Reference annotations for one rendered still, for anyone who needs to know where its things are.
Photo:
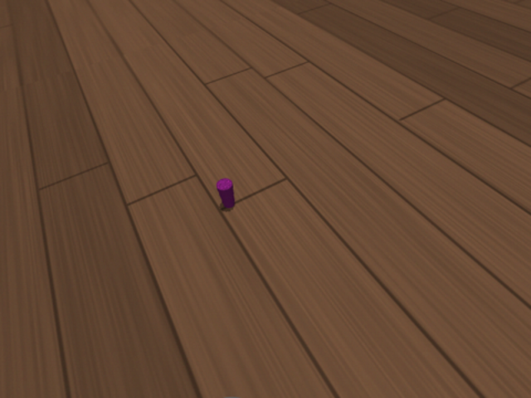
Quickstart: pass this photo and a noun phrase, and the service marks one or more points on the cup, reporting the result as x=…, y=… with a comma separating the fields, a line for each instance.
x=225, y=188

